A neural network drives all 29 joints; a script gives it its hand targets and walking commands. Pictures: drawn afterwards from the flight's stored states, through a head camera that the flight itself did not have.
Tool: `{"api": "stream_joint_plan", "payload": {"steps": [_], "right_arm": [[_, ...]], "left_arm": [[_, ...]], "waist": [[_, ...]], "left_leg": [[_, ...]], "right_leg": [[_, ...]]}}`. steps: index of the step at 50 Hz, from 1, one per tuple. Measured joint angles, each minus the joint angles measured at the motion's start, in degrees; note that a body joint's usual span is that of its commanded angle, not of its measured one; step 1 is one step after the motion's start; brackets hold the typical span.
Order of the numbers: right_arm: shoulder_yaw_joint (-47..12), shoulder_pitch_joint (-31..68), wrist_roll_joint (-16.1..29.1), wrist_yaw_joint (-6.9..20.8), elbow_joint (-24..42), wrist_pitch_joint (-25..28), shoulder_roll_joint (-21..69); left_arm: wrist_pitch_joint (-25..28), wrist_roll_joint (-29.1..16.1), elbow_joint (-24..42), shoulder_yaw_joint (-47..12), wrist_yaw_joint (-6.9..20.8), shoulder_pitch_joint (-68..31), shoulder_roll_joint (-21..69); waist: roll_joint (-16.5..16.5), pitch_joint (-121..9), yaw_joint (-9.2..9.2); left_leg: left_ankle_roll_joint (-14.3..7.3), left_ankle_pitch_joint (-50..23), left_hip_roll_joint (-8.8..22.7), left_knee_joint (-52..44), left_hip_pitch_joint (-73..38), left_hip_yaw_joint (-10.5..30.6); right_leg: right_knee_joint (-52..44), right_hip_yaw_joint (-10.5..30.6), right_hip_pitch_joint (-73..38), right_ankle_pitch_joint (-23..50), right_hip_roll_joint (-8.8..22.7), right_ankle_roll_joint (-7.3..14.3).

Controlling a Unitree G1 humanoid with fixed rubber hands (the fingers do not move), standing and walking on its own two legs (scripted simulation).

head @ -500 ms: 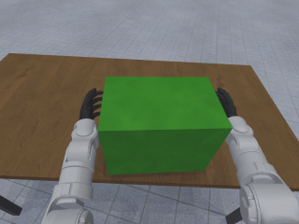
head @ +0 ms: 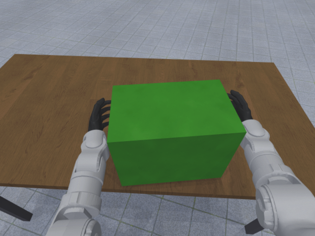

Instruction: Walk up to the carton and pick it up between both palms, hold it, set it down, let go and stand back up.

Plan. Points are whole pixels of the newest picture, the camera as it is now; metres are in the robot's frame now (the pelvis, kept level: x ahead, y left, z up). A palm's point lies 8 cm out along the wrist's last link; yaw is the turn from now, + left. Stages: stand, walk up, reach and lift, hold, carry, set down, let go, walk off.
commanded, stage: set down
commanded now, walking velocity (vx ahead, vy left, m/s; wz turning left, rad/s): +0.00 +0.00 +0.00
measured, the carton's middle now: (169, 133) +0.40 +0.00 +0.03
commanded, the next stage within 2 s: none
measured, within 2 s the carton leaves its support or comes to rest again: rests again in 0.14 s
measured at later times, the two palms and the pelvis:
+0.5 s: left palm (97, 134) +0.36 +0.19 +0.06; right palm (240, 122) +0.42 -0.19 +0.07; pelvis -0.01 +0.00 +0.00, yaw -1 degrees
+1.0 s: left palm (98, 134) +0.36 +0.19 +0.06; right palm (240, 125) +0.42 -0.19 +0.07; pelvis -0.01 +0.01 +0.00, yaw -2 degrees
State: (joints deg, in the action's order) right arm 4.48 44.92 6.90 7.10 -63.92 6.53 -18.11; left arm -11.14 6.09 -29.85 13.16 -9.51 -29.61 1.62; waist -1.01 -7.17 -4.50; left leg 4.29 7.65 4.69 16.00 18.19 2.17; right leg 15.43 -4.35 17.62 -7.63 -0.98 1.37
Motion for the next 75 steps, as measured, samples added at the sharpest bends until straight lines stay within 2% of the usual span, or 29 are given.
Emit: {"api": "stream_joint_plan", "payload": {"steps": [13,23,37,50,75], "right_arm": [[-0.4,-0.9,0.9,0.1,-1.7,2.5,-0.6],[1.7,0.8,-1.1,1.0,-4.8,3.9,-0.7],[5.9,0.9,-5.7,1.2,-7.0,7.5,0.0],[8.7,1.7,-7.8,1.9,-8.7,8.8,0.1],[12.8,2.0,-10.5,3.2,-9.3,9.8,1.1]], "left_arm": [[3.3,-1.8,-3.2,-2.1,-1.3,0.2,-0.3],[5.5,-1.4,-6.2,-1.4,-1.4,-0.9,0.1],[9.9,0.6,-10.2,2.0,0.3,-2.5,1.2],[11.1,1.4,-10.8,3.1,0.6,-3.0,1.7],[13.3,3.9,-9.8,5.4,1.4,-2.6,2.5]], "waist": [[0.0,-1.3,-1.35],[0.3,-1.6,-1.99],[0.0,-1.2,-2.61],[0.5,-1.3,-3.33],[1.8,-0.3,-2.94]], "left_leg": [[-0.4,0.2,-0.1,1.4,2.8,-0.9],[-0.4,-0.1,0.0,1.0,3.3,-1.1],[-0.6,-0.9,-0.2,-0.3,2.8,-1.7],[-0.8,-1.0,-0.2,-0.3,3.4,-2.7],[-0.8,-0.6,-0.2,-0.1,2.9,-3.1]], "right_leg": [[0.0,0.9,2.6,0.9,0.0,-0.3],[-0.2,1.1,3.2,1.2,0.0,-0.2],[0.1,1.7,3.8,1.3,0.2,-0.3],[0.4,2.6,4.8,1.6,0.2,-0.4],[1.2,3.0,4.8,1.0,0.2,-0.4]]}}
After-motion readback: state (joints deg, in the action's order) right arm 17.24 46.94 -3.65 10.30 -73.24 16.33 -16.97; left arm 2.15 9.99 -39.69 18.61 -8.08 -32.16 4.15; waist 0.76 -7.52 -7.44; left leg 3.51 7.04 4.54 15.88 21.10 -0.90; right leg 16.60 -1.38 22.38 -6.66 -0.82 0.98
